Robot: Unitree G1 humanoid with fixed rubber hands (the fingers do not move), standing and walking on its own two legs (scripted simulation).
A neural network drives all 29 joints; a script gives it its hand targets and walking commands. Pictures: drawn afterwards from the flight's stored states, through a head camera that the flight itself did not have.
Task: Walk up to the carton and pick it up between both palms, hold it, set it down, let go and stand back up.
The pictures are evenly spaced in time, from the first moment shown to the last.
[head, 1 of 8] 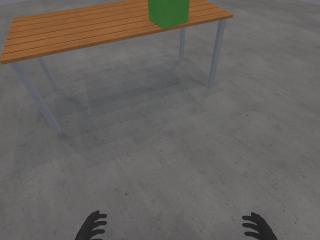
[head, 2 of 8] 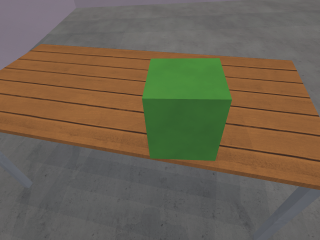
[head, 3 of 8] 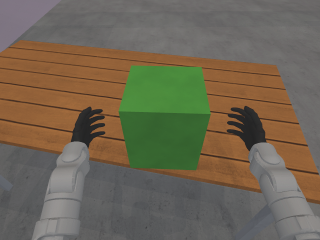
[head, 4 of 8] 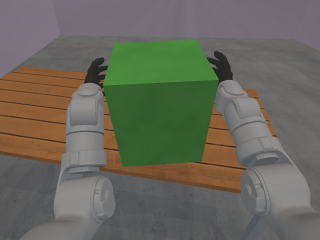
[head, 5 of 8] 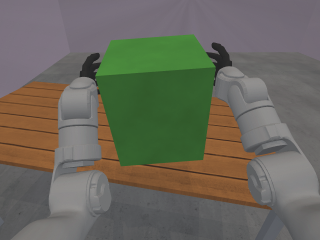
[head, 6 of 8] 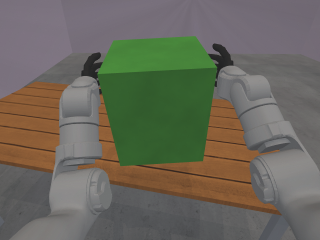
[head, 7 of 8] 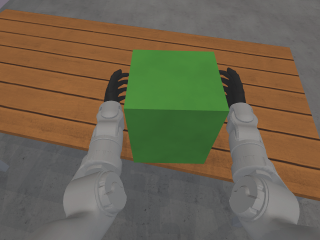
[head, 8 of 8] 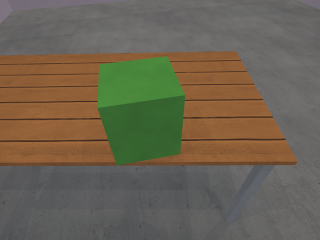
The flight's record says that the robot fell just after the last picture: no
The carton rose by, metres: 0.24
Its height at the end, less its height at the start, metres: +0.00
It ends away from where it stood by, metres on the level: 0.00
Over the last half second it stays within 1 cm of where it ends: yes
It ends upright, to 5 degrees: yes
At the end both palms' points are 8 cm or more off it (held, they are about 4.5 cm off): yes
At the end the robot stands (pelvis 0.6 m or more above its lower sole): yes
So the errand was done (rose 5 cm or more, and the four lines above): yes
